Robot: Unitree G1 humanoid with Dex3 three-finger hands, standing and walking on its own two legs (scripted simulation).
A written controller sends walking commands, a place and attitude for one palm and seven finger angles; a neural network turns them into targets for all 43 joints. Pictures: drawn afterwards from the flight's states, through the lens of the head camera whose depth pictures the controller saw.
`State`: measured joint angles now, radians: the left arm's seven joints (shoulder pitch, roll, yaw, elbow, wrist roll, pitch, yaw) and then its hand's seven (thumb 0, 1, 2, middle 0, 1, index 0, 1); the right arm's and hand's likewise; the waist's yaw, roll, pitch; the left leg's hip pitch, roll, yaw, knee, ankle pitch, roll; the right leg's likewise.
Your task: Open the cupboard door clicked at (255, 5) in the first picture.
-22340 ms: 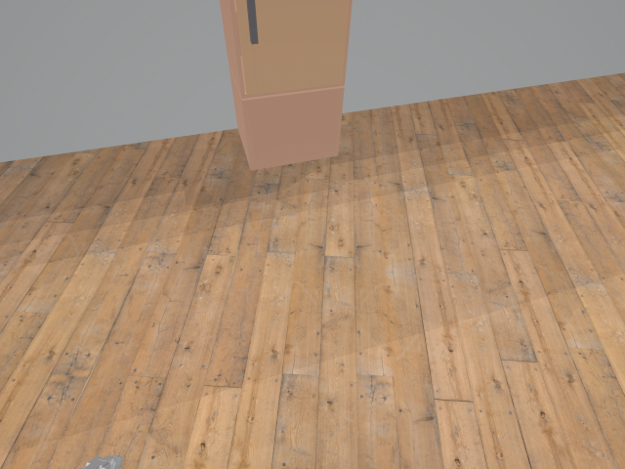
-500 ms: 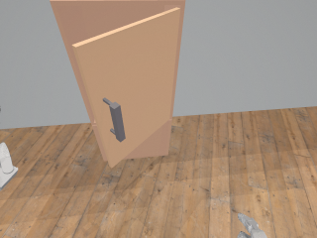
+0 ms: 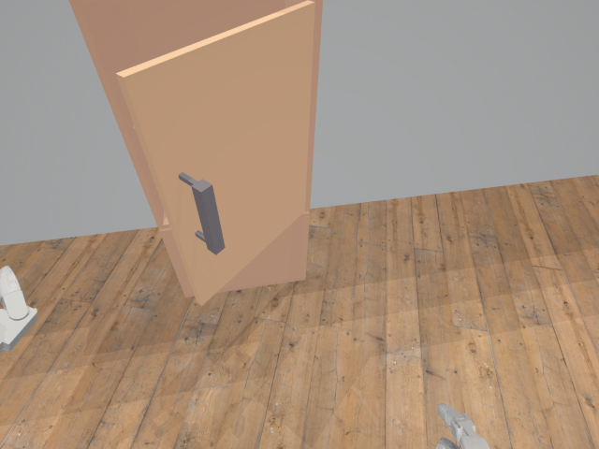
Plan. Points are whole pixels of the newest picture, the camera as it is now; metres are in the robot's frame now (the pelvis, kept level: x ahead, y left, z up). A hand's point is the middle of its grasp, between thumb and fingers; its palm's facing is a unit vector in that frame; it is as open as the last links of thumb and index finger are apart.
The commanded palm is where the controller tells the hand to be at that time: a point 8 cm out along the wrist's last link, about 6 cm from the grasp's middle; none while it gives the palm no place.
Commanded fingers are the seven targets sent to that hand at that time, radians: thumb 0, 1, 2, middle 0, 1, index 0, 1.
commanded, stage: let the arm hang, fingers relaxed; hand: left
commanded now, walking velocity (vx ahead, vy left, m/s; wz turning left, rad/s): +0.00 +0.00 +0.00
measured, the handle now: (201, 214) +0.52 +0.21 -0.02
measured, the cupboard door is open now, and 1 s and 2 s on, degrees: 42 42 42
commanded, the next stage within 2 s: look to check the result in 1.10 s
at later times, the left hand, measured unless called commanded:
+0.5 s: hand out of the picture -0.03 +0.18 -0.17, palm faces +0.08 -0.97 -0.21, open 7.1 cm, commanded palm none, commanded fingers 0.00 0.90 0.90 -0.20 -0.30 -0.20 -0.30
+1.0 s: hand out of the picture -0.02 +0.13 -0.17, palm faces +0.08 -0.99 -0.13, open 7.4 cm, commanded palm none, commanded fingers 0.00 0.90 0.90 -0.20 -0.30 -0.20 -0.30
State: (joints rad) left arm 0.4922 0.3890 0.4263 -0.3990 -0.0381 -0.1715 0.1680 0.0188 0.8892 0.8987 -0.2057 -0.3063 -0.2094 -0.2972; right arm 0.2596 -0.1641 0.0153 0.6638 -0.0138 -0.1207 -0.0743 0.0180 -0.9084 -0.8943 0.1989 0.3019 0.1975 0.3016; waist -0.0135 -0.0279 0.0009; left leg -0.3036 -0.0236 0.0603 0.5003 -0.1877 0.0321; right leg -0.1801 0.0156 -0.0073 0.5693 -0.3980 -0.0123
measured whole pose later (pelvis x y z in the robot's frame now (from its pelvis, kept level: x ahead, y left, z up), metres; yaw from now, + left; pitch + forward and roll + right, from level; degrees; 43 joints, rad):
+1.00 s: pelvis +0.01 +0.00 +0.01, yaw +1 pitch -2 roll +0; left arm 0.33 0.08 0.00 1.16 0.00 0.00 0.04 0.01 0.91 0.90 -0.20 -0.30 -0.20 -0.29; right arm 0.32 -0.10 0.00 1.16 -0.02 0.01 -0.04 0.01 -0.92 -0.89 0.20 0.30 0.20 0.30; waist -0.01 0.01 0.03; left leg -0.23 -0.01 0.03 0.43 -0.16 0.02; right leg -0.07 0.04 -0.04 0.42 -0.31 -0.05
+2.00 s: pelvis +0.03 -0.03 +0.00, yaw -2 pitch -1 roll +0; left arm 0.34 0.10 0.04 1.13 0.01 0.02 0.03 0.01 0.91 0.90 -0.20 -0.30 -0.20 -0.29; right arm 0.26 -0.13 -0.03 1.13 -0.02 0.04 -0.06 0.01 -0.92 -0.89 0.20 0.30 0.20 0.30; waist 0.01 0.01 0.06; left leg -0.24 0.05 0.07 0.52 -0.25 -0.02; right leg -0.08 0.09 0.00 0.45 -0.35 -0.09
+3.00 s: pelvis +0.02 -0.07 +0.00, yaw -37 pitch +1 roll -1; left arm 0.15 0.24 0.08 0.89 0.02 0.06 -0.04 0.01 0.91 0.90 -0.20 -0.30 -0.20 -0.29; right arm 0.23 -0.20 -0.03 0.88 -0.03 0.02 -0.03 0.01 -0.91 -0.89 0.20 0.30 0.20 0.30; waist 0.01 0.00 0.12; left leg -0.23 0.15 0.14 0.55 -0.32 -0.06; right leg -0.40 -0.02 -0.06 0.80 -0.43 0.03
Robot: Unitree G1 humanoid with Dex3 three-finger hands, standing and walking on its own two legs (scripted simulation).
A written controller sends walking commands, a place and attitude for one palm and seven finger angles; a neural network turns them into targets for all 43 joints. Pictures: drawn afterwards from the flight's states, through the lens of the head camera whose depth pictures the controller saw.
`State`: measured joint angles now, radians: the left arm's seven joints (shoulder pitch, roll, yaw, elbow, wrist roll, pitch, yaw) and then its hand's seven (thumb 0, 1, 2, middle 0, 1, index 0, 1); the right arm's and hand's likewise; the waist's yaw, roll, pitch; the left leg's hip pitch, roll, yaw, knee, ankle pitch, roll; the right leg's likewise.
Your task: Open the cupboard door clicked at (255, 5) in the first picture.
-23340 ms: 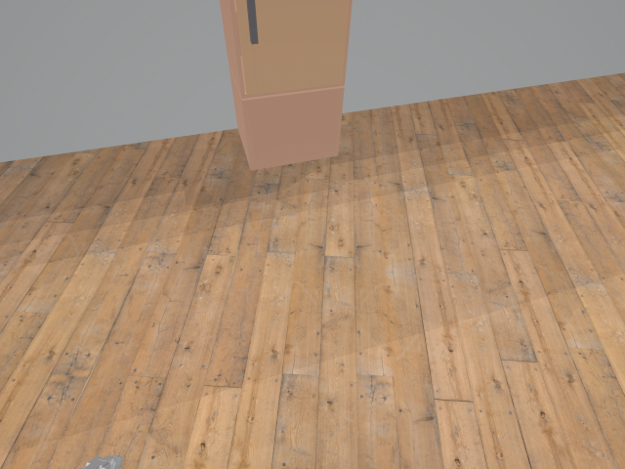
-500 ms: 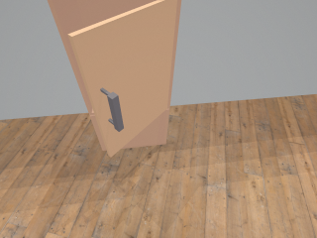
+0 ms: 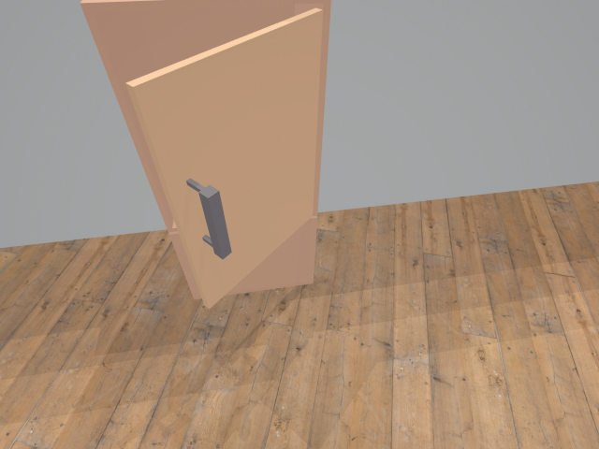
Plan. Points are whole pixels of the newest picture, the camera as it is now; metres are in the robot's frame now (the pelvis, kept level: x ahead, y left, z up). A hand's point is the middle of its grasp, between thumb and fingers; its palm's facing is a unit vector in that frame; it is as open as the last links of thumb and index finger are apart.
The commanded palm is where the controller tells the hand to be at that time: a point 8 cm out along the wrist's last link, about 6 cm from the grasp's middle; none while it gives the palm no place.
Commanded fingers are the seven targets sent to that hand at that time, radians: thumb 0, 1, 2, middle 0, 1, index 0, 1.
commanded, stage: let the arm hang, fingers relaxed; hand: left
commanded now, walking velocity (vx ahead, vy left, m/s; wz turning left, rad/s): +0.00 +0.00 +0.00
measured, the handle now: (208, 219) +0.52 +0.21 -0.03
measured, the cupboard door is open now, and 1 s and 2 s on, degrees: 42 42 42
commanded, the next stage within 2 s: look to check the result in 0.10 s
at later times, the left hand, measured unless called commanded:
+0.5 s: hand out of the picture -0.03 +0.14 -0.17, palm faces +0.07 -0.98 -0.17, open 7.4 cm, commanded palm none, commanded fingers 0.00 0.90 0.90 -0.20 -0.30 -0.20 -0.30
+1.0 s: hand out of the picture -0.01 +0.14 -0.18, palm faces +0.04 -0.98 -0.17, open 7.4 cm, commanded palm none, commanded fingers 0.00 0.90 0.90 -0.20 -0.30 -0.20 -0.30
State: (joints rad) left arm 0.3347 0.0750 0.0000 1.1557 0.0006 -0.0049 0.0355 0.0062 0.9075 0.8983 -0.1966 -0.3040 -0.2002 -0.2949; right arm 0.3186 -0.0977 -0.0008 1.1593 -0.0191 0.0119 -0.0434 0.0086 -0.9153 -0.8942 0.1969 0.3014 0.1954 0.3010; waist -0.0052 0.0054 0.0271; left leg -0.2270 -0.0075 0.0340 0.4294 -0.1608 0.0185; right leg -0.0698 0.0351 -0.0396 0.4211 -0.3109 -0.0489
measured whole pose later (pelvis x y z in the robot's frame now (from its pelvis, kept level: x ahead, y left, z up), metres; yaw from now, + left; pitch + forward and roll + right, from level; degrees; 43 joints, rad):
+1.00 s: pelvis +0.02 -0.02 -0.01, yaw -3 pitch -1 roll +0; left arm 0.34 0.10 0.04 1.13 0.01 0.02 0.03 0.01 0.91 0.90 -0.20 -0.30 -0.20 -0.29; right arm 0.26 -0.13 -0.03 1.13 -0.02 0.04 -0.06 0.01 -0.92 -0.89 0.20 0.30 0.20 0.30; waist 0.01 0.01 0.06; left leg -0.24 0.05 0.07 0.52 -0.25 -0.02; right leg -0.08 0.09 0.00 0.45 -0.35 -0.09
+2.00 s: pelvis +0.02 -0.07 -0.01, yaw -38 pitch +1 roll -1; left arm 0.15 0.24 0.08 0.89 0.02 0.06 -0.04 0.01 0.91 0.90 -0.20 -0.30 -0.20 -0.29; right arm 0.23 -0.20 -0.03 0.88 -0.03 0.02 -0.03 0.01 -0.91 -0.89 0.20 0.30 0.20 0.30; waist 0.01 0.00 0.12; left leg -0.23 0.15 0.14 0.55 -0.32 -0.06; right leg -0.40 -0.02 -0.06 0.80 -0.43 0.03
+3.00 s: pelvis +0.09 -0.34 -0.01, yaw -72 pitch +0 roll +1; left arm 0.11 0.20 0.06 0.94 0.01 -0.04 -0.02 0.01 0.91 0.90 -0.19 -0.30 -0.20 -0.29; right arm 0.33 -0.17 -0.05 1.04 -0.02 0.00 -0.01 0.02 -0.91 -0.89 0.20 0.30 0.20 0.30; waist -0.05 -0.01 0.14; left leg -0.44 0.15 0.06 1.27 -0.38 -0.05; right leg -0.33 0.04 -0.11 0.59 -0.27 -0.11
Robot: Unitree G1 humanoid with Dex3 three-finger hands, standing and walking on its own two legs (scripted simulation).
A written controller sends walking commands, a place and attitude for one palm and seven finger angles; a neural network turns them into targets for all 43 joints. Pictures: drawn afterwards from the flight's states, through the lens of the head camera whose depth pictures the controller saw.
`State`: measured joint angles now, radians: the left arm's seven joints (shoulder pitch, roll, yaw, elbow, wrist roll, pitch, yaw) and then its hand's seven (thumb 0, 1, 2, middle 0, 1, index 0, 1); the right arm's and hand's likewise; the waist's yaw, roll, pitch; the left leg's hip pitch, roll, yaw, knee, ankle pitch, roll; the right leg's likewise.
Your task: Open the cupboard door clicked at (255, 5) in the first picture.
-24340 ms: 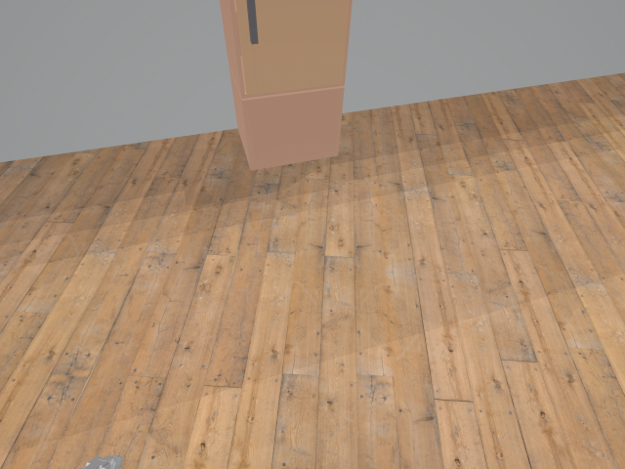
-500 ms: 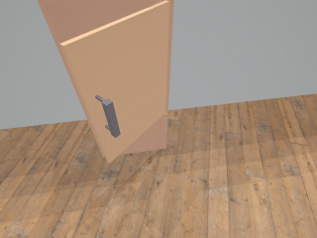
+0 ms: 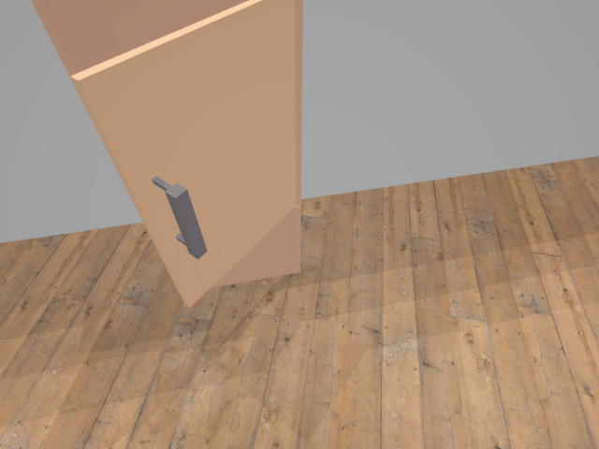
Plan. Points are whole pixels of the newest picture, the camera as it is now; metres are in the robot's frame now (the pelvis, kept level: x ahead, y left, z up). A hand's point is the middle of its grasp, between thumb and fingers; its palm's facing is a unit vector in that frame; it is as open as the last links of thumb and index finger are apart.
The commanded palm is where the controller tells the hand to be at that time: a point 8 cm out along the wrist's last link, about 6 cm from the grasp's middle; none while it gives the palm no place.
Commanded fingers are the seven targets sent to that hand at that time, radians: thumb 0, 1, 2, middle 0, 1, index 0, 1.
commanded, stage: walk to a spot facing it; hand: left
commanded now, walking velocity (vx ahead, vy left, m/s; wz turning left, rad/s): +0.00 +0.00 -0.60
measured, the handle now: (179, 218) +0.48 +0.26 -0.03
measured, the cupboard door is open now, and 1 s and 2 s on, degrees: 42 42 42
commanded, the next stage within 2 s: none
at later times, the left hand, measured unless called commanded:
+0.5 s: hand out of the picture +0.13 +0.17 -0.16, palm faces -0.20 -0.92 -0.32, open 7.4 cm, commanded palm none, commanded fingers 0.00 0.90 0.90 -0.20 -0.30 -0.20 -0.30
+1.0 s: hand (262, 422) +0.19 +0.08 -0.16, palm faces -0.53 -0.82 -0.22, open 7.4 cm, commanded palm none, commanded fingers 0.00 0.90 0.90 -0.20 -0.30 -0.20 -0.30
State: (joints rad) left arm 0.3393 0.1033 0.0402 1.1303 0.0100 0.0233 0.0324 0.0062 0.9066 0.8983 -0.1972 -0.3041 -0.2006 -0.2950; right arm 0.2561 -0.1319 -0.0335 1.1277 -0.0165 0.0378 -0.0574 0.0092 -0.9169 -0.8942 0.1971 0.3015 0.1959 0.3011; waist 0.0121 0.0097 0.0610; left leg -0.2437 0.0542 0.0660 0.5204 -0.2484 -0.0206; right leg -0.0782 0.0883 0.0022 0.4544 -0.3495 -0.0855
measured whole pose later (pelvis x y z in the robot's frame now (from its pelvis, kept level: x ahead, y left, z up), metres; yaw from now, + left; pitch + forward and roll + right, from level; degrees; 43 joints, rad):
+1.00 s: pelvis +0.00 -0.05 +0.00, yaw -35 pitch +1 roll -1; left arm 0.15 0.24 0.08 0.89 0.02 0.06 -0.04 0.01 0.91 0.90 -0.20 -0.30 -0.20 -0.29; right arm 0.23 -0.20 -0.03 0.88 -0.03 0.02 -0.03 0.01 -0.91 -0.89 0.20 0.30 0.20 0.30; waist 0.01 0.00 0.12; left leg -0.23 0.15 0.14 0.55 -0.32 -0.06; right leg -0.40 -0.02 -0.06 0.80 -0.43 0.03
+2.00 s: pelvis +0.09 -0.31 -0.01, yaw -68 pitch +0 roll +1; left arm 0.11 0.20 0.06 0.94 0.01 -0.04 -0.02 0.01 0.91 0.90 -0.19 -0.30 -0.20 -0.29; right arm 0.33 -0.17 -0.05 1.04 -0.02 0.00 -0.01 0.02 -0.91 -0.89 0.20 0.30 0.20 0.30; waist -0.05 -0.01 0.14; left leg -0.44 0.15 0.06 1.27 -0.38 -0.05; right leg -0.33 0.04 -0.11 0.59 -0.27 -0.11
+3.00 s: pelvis +0.22 -0.69 -0.02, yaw -62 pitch +1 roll +0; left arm 0.17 0.20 0.06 0.95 0.01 0.01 0.01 0.00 0.92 0.90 -0.20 -0.30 -0.20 -0.30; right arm 0.22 -0.19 -0.06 0.97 -0.02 0.02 0.02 0.01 -0.92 -0.89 0.20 0.30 0.19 0.30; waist -0.03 -0.04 0.06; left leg -0.40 0.06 0.12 0.68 -0.25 0.03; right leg -0.28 -0.18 -0.24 0.79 -0.50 0.05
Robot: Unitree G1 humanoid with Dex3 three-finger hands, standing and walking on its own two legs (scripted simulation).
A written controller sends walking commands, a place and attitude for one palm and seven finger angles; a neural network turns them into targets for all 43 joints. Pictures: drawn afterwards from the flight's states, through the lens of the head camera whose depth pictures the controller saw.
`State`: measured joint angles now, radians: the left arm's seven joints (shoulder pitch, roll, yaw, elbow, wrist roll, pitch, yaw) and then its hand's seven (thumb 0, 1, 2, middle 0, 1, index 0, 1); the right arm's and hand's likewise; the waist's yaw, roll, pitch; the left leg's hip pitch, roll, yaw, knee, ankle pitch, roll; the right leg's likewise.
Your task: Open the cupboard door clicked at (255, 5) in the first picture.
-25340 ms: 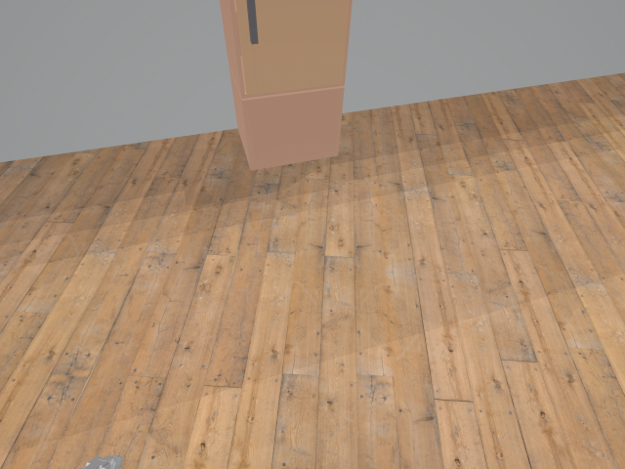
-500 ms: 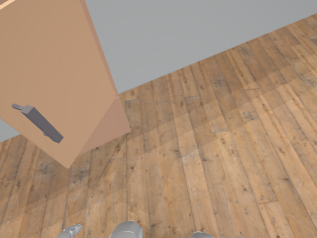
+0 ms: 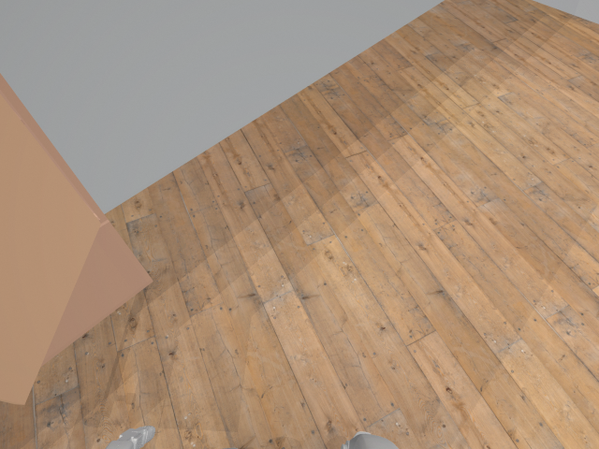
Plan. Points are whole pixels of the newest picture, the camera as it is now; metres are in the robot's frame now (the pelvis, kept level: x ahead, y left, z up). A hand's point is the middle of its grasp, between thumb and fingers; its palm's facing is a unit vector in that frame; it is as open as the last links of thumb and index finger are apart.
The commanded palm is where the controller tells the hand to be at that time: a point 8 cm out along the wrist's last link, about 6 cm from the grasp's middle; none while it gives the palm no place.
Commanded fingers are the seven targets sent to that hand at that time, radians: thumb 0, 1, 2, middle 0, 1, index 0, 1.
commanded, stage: walk to a spot facing it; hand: left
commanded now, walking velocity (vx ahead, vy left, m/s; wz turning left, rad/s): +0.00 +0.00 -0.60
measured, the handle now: out of the picture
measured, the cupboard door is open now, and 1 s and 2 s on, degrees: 42 42 42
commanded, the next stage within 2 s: turn to face it in 1.36 s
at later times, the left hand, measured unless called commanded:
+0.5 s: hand (201, 426) +0.16 +0.16 -0.17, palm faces -0.23 -0.96 -0.16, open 7.4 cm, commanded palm none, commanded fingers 0.00 0.90 0.90 -0.20 -0.30 -0.20 -0.30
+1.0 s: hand (354, 275) +0.43 -0.07 -0.16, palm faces -0.57 -0.79 -0.21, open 7.4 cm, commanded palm none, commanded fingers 0.00 0.90 0.90 -0.20 -0.30 -0.20 -0.30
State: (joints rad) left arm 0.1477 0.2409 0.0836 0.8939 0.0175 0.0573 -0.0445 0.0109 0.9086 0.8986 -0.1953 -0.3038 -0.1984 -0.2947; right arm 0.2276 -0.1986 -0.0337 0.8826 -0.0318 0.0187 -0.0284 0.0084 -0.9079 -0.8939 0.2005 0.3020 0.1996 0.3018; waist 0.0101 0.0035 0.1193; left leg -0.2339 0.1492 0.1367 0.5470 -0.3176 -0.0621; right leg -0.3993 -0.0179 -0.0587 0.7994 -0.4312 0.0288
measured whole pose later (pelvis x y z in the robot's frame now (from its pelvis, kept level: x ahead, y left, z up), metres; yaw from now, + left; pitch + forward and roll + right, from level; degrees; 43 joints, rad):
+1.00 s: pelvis +0.22 -0.16 -0.01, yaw -34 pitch +0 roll +1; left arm 0.11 0.20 0.06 0.94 0.01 -0.04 -0.02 0.01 0.91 0.90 -0.19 -0.30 -0.20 -0.29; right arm 0.33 -0.17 -0.05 1.04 -0.02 0.00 -0.01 0.02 -0.91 -0.89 0.20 0.30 0.20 0.30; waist -0.05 -0.01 0.14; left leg -0.44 0.15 0.06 1.27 -0.38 -0.05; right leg -0.33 0.04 -0.11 0.59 -0.27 -0.11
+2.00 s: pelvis +0.55 -0.40 -0.02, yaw -28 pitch +1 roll +0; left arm 0.17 0.20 0.06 0.95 0.01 0.01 0.01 0.00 0.92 0.90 -0.20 -0.30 -0.20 -0.30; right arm 0.22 -0.19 -0.06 0.97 -0.02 0.02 0.02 0.01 -0.92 -0.89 0.20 0.30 0.19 0.30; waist -0.03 -0.04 0.06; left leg -0.40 0.06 0.12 0.68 -0.25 0.03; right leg -0.28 -0.18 -0.24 0.79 -0.50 0.05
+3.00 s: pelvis +0.57 -0.50 +0.00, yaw +8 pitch +1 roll +0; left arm 0.15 0.24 0.08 0.87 0.01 0.04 0.00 0.01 0.91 0.90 -0.20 -0.30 -0.20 -0.29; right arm 0.15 -0.22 -0.07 0.91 -0.03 0.05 0.01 0.01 -0.91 -0.89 0.20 0.30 0.20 0.30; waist -0.01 0.02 0.09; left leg -0.32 0.01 -0.04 0.56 -0.27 -0.02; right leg -0.41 -0.07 -0.03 0.78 -0.40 0.07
